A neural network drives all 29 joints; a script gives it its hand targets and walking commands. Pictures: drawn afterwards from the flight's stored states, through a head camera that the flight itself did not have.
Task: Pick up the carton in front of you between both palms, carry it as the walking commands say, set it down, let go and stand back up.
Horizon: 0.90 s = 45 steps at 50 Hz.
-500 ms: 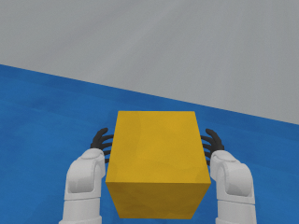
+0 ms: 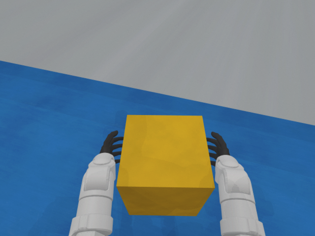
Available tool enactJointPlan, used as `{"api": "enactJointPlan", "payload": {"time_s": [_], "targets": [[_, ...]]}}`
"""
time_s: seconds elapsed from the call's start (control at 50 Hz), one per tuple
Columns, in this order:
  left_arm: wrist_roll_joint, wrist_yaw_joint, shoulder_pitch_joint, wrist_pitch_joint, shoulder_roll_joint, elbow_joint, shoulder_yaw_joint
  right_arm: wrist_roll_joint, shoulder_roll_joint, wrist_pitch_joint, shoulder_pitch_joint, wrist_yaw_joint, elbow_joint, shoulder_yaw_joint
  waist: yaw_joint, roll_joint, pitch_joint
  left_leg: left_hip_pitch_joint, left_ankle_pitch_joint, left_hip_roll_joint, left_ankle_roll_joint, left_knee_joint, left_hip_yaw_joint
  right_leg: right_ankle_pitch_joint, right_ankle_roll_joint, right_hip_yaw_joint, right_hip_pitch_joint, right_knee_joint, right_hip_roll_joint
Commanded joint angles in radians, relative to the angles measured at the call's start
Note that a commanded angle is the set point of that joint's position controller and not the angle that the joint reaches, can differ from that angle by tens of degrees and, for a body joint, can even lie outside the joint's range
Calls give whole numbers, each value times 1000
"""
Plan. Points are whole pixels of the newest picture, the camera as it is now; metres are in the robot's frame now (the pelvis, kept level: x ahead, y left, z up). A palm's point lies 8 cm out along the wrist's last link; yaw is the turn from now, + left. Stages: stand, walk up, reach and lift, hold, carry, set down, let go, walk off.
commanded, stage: carry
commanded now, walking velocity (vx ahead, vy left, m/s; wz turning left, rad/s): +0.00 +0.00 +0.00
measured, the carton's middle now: (163, 168) +0.31 +0.00 -0.04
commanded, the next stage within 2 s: hold in 0.42 s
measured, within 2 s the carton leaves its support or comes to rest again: neither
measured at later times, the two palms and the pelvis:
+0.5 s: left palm (102, 160) +0.29 +0.16 +0.04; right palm (220, 161) +0.29 -0.14 +0.04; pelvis +0.00 +0.01 +0.00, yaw +1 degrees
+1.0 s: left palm (101, 163) +0.30 +0.17 +0.00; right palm (206, 156) +0.33 -0.12 +0.00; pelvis -0.04 -0.03 -0.01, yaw +9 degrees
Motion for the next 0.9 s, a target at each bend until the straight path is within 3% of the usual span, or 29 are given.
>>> {"api": "enactJointPlan", "payload": {"time_s": [0.0, 0.1, 0.4, 0.42, 0.44, 0.5, 0.54, 0.6, 0.68, 0.72, 0.76, 0.82, 0.88], "targets": [[-226, -206, -447, -63, -878, -43, -523, 220, 867, -50, -429, 207, -26, 521, -1, 0, -238, 22, 179, 115, 3, -89, -106, 152, -1, 95, 146, -38, -84], [-266, -206, -406, -16, -884, -107, -582, 262, 876, -3, -392, 206, -92, 583, -3, 0, -253, 31, 232, 114, 0, -70, -103, 196, 0, 92, 152, -21, -85], [-263, -204, -403, 5, -865, -119, -574, 264, 856, 18, -390, 206, -101, 576, -4, 3, -232, 16, 227, 113, 2, -74, -103, 177, 5, 89, 142, -20, -85], [-253, -209, -310, 3, -896, -98, -549, 254, 870, 27, -291, 210, -132, 554, -4, 64, -111, 52, 510, -95, 4, -170, -287, 311, -17, 227, 398, -62, 199], [-223, -199, -320, -17, -834, -118, -515, 240, 828, 12, -304, 203, -170, 534, 3, 52, -134, 125, 563, -79, 0, -146, -309, 303, -29, 250, 400, -87, 181], [-212, -186, -317, -31, -840, -110, -501, 233, 809, 2, -323, 203, -155, 545, 5, 56, -144, 168, 507, -109, -13, -173, -301, 368, -20, 256, 418, -90, 179], [-204, -188, -340, -33, -842, -101, -505, 246, 827, -5, -357, 210, -156, 556, 9, 33, -141, 238, 507, -114, -18, -173, -294, 311, 0, 247, 357, -113, 197], [-220, -197, -385, -34, -862, -91, -521, 237, 842, -8, -377, 217, -127, 547, -4, 39, -123, 237, 411, -115, -25, -190, -287, 212, -2, 238, 340, -131, 206], [-205, -240, -575, -55, -845, 30, -469, 174, 871, -17, -492, 210, 17, 438, -42, 17, -25, 103, 96, -119, -12, -189, -276, 15, -12, 233, 333, -124, 195], [-172, -262, -681, -81, -833, 135, -403, 140, 891, -31, -585, 214, 116, 367, -49, 16, 17, 63, -55, -119, 3, -179, -266, -107, -7, 233, 302, -115, 184], [-123, -280, -782, -116, -815, 254, -307, 102, 905, -52, -684, 212, 214, 287, -45, -6, 42, -2, -125, -123, 21, -142, -253, -186, -1, 235, 279, -100, 176], [-21, -275, -841, -170, -755, 407, -129, 41, 871, -88, -786, 193, 311, 161, -21, -13, 56, -88, -148, -133, 38, -82, -243, -243, 6, 241, 242, -71, 170], [83, -248, -829, -215, -652, 487, 26, -32, 777, -134, -791, 160, 363, 31, -7, -18, 56, -168, -108, -144, 41, -23, -238, -215, 11, 237, 178, -26, 171]]}}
